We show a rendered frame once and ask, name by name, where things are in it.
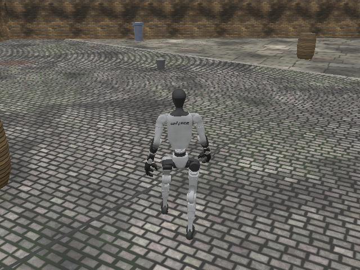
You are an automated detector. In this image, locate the left robot forearm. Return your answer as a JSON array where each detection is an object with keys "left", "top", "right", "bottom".
[{"left": 146, "top": 138, "right": 158, "bottom": 164}]

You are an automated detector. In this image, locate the robot left hand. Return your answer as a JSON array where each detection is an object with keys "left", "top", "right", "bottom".
[{"left": 145, "top": 162, "right": 158, "bottom": 177}]

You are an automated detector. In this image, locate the robot left upper arm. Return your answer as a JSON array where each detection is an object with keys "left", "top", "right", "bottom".
[{"left": 153, "top": 114, "right": 168, "bottom": 146}]

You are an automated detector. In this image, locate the right robot shin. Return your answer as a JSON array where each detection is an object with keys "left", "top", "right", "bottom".
[{"left": 187, "top": 193, "right": 196, "bottom": 232}]

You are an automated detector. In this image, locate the left robot shin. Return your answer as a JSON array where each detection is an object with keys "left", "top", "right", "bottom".
[{"left": 161, "top": 175, "right": 169, "bottom": 208}]

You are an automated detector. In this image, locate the robot right upper arm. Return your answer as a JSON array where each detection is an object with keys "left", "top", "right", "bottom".
[{"left": 191, "top": 113, "right": 206, "bottom": 143}]

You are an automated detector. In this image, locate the robot right hand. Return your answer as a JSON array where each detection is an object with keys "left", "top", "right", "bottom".
[{"left": 198, "top": 152, "right": 211, "bottom": 163}]

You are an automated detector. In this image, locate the right robot forearm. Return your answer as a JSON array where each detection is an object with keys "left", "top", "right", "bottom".
[{"left": 201, "top": 135, "right": 210, "bottom": 155}]

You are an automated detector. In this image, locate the robot shin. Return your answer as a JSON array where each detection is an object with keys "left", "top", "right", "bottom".
[
  {"left": 161, "top": 175, "right": 169, "bottom": 208},
  {"left": 187, "top": 193, "right": 196, "bottom": 232}
]

